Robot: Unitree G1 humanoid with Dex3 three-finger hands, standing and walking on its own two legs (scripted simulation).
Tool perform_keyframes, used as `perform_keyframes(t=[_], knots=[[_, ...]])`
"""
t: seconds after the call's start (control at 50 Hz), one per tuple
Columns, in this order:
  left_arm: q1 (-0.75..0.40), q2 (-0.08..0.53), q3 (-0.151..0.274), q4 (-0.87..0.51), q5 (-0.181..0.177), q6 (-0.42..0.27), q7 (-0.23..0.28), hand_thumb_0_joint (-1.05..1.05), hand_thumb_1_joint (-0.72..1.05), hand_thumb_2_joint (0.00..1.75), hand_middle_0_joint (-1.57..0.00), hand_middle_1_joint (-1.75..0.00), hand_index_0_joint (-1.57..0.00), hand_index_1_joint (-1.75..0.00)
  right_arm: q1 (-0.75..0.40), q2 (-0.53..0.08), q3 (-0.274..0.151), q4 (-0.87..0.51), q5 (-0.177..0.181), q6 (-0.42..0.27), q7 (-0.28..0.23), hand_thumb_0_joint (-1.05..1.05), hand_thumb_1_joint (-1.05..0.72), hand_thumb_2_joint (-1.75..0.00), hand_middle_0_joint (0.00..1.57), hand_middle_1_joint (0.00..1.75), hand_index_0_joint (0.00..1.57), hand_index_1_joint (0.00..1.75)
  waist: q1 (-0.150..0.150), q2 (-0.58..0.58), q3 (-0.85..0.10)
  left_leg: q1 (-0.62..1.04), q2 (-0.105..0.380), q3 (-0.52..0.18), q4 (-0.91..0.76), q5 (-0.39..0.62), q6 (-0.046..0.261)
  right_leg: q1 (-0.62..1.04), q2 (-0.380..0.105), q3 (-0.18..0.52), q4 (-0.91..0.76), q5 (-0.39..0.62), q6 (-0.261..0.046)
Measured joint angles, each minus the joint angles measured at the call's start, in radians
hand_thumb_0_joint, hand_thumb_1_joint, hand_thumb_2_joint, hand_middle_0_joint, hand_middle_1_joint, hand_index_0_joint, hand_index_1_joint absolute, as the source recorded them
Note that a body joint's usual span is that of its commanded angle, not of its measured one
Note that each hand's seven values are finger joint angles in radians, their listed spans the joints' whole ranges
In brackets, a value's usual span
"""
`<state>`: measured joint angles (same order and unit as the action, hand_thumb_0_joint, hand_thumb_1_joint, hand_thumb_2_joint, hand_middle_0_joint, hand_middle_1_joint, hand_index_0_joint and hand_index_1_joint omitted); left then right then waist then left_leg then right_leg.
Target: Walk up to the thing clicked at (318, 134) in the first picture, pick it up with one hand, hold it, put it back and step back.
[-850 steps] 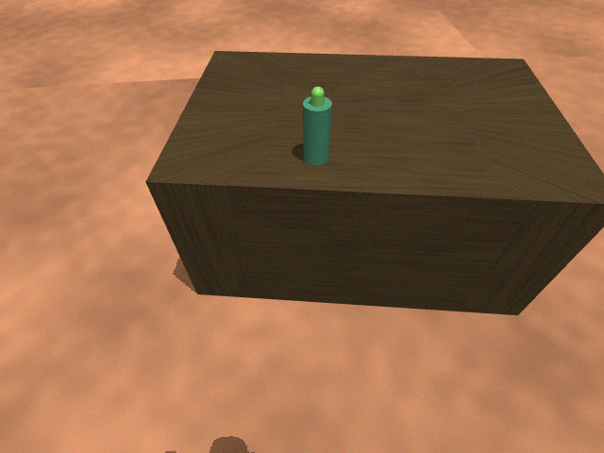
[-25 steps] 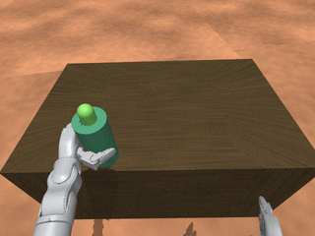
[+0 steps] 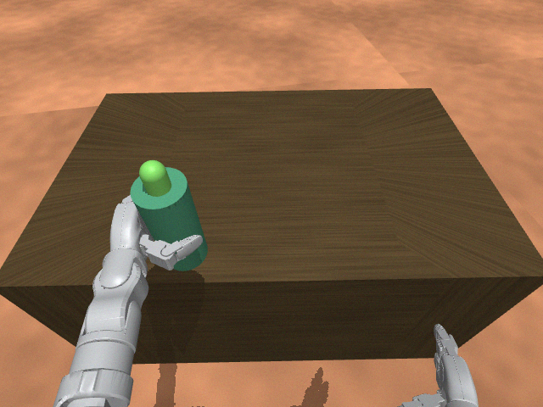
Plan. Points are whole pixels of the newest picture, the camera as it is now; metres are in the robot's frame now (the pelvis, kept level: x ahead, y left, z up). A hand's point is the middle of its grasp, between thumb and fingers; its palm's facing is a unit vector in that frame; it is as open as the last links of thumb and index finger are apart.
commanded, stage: crouch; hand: left
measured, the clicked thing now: (171, 215) +0.35 +0.16 +0.11
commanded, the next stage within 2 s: lower in 0.94 s
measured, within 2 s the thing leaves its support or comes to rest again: neither
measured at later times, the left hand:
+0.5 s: hand (181, 214) +0.43 +0.18 +0.02, palm faces +0.10 -1.00 +0.01, open 10.3 cm
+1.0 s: hand (187, 213) +0.46 +0.18 -0.02, palm faces +0.11 -0.99 -0.01, open 10.3 cm
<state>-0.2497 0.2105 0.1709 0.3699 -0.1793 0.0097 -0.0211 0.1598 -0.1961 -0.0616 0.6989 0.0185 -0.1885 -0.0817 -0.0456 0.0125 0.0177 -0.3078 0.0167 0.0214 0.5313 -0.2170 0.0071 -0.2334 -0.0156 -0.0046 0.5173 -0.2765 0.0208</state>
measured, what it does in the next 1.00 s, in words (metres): lowers itself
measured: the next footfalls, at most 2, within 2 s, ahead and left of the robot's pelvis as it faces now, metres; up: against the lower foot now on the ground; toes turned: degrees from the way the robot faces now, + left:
none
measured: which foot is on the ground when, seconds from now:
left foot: down 0.00-1.00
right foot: down 0.00-1.00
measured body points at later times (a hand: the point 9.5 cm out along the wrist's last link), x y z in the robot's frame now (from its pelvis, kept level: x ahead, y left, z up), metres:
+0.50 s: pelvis +0.00 +0.00 -0.03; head +0.06 +0.03 +0.42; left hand +0.42 +0.23 +0.02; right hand +0.17 -0.26 -0.06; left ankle +0.04 +0.11 -0.73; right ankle +0.00 -0.13 -0.73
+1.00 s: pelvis +0.00 +0.00 -0.05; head +0.10 +0.04 +0.38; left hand +0.45 +0.23 -0.02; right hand +0.16 -0.26 -0.07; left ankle +0.04 +0.11 -0.73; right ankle +0.00 -0.13 -0.73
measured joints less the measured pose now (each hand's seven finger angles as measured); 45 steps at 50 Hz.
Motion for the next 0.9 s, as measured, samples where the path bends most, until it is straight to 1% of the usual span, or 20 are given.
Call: perform_keyframes(t=[0.08, 0.18, 0.28, 0.38, 0.56, 0.6, 0.68, 0.74, 0.9], knots=[[-0.048, 0.014, 0.007, 0.127, 0.009, -0.058, 0.0, -0.05, -0.56, 1.16, -0.66, -1.09, -0.76, -1.15, 0.013, 0.0, 0.016, -0.044, -0.003, 0.006, 0.008, -0.01, 0.56, -0.05, 0.05, 0.05, 0.05, 0.05, -0.017, -0.015, 0.0, -0.053, 0.005, 0.003, 0.028, -0.008, -0.001, -0.056, 0.004, 0.004, 0.029, -0.007, -0.001], [-0.075, 0.039, 0.027, 0.237, 0.017, -0.137, -0.004, -0.05, -0.55, 1.16, -0.65, -1.09, -0.76, -1.15, 0.03, -0.004, 0.032, -0.11, -0.013, 0.01, 0.016, -0.01, 0.55, -0.05, 0.05, 0.05, 0.05, 0.05, -0.039, -0.024, -0.019, -0.123, 0.014, 0.008, 0.086, -0.036, -0.002, -0.124, 0.012, 0.01, 0.078, -0.028, -0.001], [-0.099, 0.054, 0.045, 0.298, 0.015, -0.216, -0.007, -0.05, -0.55, 1.16, -0.65, -1.09, -0.76, -1.15, 0.042, -0.011, 0.029, -0.171, -0.019, 0.015, 0.025, -0.01, 0.54, -0.06, 0.05, 0.05, 0.05, 0.05, -0.049, -0.026, -0.044, -0.185, 0.019, 0.007, 0.149, -0.068, -0.001, -0.183, 0.016, 0.011, 0.133, -0.055, 0.0], [-0.156, 0.074, 0.053, 0.371, 0.017, -0.276, -0.015, -0.05, -0.55, 1.16, -0.65, -1.09, -0.76, -1.15, 0.058, -0.021, 0.021, -0.234, -0.023, 0.022, 0.04, -0.01, 0.53, -0.06, 0.05, 0.05, 0.05, 0.05, -0.055, -0.026, -0.063, -0.241, 0.019, 0.001, 0.203, -0.093, 0.001, -0.233, 0.016, 0.006, 0.181, -0.079, 0.002], [-0.309, 0.11, 0.078, 0.52, 0.026, -0.329, -0.023, -0.05, -0.56, 1.17, -0.66, -1.09, -0.76, -1.15, 0.113, -0.025, 0.018, -0.337, -0.029, 0.04, 0.072, -0.01, 0.54, -0.06, 0.05, 0.05, 0.05, 0.05, -0.079, -0.035, -0.063, -0.356, 0.023, -0.002, 0.289, -0.12, 0.005, -0.346, 0.02, 0.006, 0.263, -0.104, 0.004], [-0.329, 0.116, 0.085, 0.539, 0.034, -0.335, -0.02, -0.05, -0.56, 1.17, -0.66, -1.08, -0.77, -1.15, 0.125, -0.026, 0.014, -0.351, -0.033, 0.047, 0.08, -0.01, 0.54, -0.06, 0.05, 0.05, 0.06, 0.05, -0.086, -0.034, -0.064, -0.385, 0.026, 0.0, 0.307, -0.126, 0.005, -0.375, 0.022, 0.008, 0.28, -0.108, 0.005], [-0.349, 0.126, 0.1, 0.562, 0.049, -0.352, -0.019, -0.06, -0.56, 1.17, -0.66, -1.08, -0.77, -1.15, 0.136, -0.032, 0.0, -0.381, -0.039, 0.068, 0.087, -0.01, 0.54, -0.06, 0.05, 0.05, 0.06, 0.05, -0.097, -0.026, -0.065, -0.436, 0.033, 0.005, 0.344, -0.139, 0.007, -0.426, 0.028, 0.014, 0.312, -0.117, 0.006], [-0.353, 0.125, 0.112, 0.57, 0.054, -0.368, -0.014, -0.06, -0.56, 1.17, -0.66, -1.08, -0.77, -1.15, 0.138, -0.037, -0.009, -0.413, -0.041, 0.083, 0.087, -0.01, 0.53, -0.06, 0.05, 0.05, 0.06, 0.05, -0.102, -0.02, -0.07, -0.467, 0.035, 0.006, 0.37, -0.151, 0.009, -0.457, 0.03, 0.016, 0.337, -0.127, 0.007], [-0.365, 0.135, 0.131, 0.591, 0.067, -0.39, -0.004, -0.06, -0.56, 1.17, -0.66, -1.08, -0.77, -1.14, 0.143, -0.026, 0.006, -0.479, -0.046, 0.104, 0.092, -0.01, 0.53, -0.06, 0.05, 0.05, 0.05, 0.05, -0.11, -0.032, -0.102, -0.522, 0.037, -0.009, 0.42, -0.173, 0.004, -0.508, 0.033, 0.002, 0.385, -0.153, 0.003]])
